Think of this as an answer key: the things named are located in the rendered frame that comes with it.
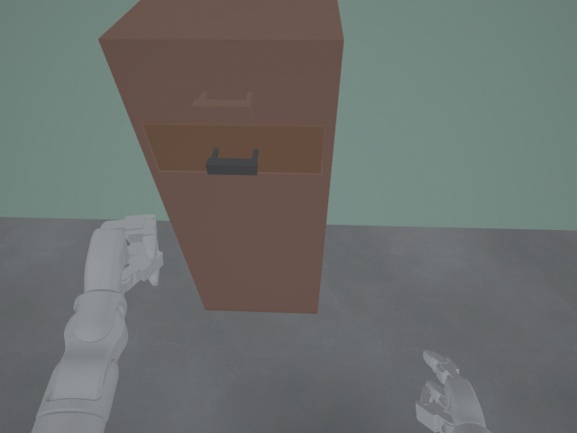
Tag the robot right hand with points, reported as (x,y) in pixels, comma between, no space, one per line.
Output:
(454,405)

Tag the handle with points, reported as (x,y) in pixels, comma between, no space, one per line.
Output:
(232,166)
(222,109)

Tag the drawer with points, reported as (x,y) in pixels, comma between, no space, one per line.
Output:
(282,147)

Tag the robot left forearm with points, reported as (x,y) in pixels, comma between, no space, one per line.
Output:
(80,393)

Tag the robot left hand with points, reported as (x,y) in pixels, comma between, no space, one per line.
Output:
(108,254)

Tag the cabinet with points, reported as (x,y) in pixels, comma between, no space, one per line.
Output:
(251,242)

